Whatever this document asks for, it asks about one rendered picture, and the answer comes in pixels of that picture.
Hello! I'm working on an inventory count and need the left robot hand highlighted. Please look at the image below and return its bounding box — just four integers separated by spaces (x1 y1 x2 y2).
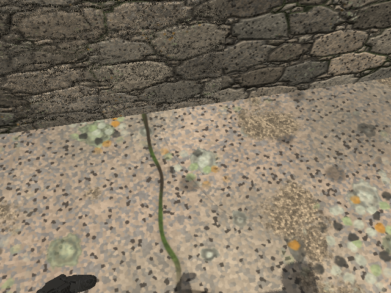
36 274 97 293

